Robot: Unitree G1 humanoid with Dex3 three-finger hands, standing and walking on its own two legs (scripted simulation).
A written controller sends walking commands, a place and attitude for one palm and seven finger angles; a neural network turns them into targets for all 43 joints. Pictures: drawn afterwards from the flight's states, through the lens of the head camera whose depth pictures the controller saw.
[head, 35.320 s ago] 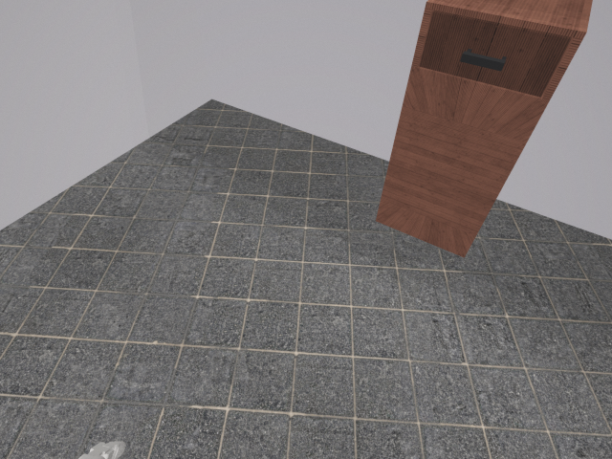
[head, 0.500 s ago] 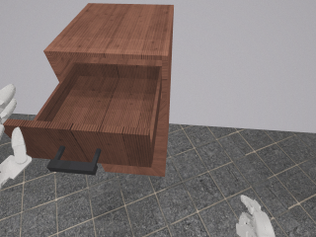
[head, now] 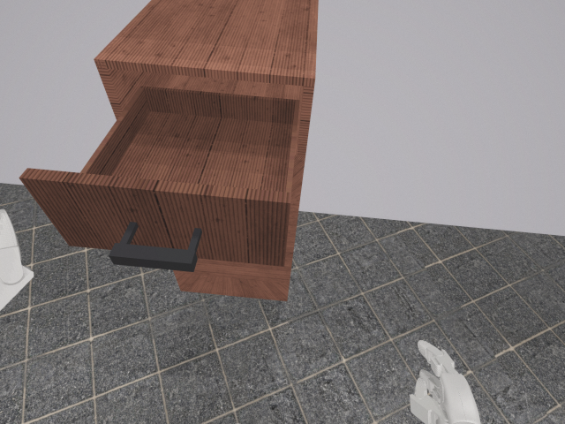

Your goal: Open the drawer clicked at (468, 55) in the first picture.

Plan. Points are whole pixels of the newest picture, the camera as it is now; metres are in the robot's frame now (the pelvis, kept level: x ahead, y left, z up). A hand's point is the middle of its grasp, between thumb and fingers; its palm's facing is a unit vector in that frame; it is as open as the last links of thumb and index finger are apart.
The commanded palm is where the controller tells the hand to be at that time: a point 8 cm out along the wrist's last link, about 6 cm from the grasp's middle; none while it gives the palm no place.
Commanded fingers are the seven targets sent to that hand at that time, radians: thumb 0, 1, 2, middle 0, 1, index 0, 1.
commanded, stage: step back with the hand held close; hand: left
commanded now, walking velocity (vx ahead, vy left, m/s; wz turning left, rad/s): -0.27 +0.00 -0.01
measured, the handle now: (159, 244) +0.34 +0.21 +0.06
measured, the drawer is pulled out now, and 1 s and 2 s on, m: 0.30 0.30 0.30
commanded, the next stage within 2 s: stop stepping back and stand still in 0.50 s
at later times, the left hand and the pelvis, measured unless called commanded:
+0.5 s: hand out of the picture +0.10 +0.24 +0.24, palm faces +0.36 -0.80 -0.47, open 7.4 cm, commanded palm +0.04 +0.29 +0.24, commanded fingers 0.00 0.90 0.90 -0.20 -0.30 -0.20 -0.30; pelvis -0.10 +0.02 +0.02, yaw -2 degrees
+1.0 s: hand out of the picture -0.03 +0.23 +0.23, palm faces +0.51 -0.78 -0.37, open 7.4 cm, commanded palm -0.10 +0.27 +0.24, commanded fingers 0.00 0.90 0.90 -0.20 -0.30 -0.20 -0.30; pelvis -0.22 -0.02 +0.01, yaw +1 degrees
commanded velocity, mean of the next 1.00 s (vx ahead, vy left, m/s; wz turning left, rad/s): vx -0.11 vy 0.04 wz -0.03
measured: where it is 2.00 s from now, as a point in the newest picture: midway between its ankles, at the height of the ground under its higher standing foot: outside the picture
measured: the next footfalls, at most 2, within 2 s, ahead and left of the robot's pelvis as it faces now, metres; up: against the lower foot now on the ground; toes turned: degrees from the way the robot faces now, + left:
left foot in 0.28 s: +0.02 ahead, +0.10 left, +0.00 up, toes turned +1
right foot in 0.70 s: -0.24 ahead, -0.11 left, +0.00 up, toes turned -1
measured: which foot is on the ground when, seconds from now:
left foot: down 0.00-0.12, up 0.14-0.26, down 0.28-0.70, up 0.72-0.96, down 0.98-1.00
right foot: down 0.00-0.30, up 0.32-0.68, down 0.70-1.00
